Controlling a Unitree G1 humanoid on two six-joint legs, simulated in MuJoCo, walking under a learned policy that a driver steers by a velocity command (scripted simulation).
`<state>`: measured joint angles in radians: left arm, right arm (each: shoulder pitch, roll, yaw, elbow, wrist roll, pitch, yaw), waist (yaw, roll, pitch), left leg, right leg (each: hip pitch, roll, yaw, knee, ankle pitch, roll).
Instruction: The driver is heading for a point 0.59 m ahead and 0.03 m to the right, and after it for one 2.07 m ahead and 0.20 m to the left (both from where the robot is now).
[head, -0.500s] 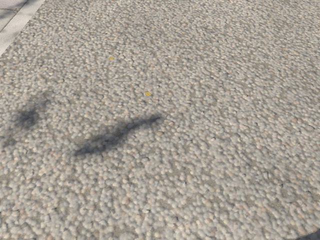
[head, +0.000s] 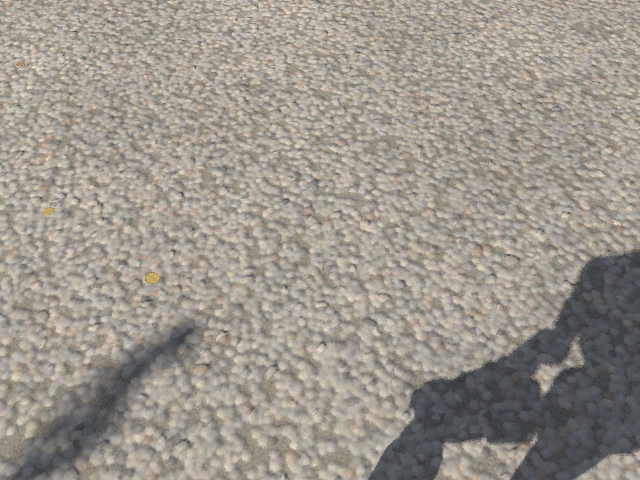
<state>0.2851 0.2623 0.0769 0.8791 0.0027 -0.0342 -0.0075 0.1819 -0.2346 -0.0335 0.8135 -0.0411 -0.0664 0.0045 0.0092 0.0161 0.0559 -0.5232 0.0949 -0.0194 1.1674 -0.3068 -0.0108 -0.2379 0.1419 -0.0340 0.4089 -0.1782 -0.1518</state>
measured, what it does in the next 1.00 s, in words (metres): walks ahead: left foot, then right foot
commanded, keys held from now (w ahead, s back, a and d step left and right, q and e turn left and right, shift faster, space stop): w+e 0.46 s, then w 0.18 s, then q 0.36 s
